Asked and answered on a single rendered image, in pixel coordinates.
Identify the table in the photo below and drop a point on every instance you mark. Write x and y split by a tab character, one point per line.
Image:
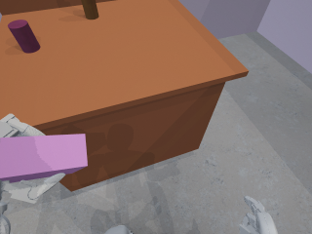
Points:
141	81

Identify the left robot hand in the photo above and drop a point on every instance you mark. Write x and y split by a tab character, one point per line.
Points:
10	126

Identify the right robot hand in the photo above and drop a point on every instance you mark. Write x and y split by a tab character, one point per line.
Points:
261	223

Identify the left robot forearm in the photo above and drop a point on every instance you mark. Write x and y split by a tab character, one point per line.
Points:
5	225

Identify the sponge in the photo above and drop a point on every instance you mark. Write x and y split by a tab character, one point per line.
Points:
33	157

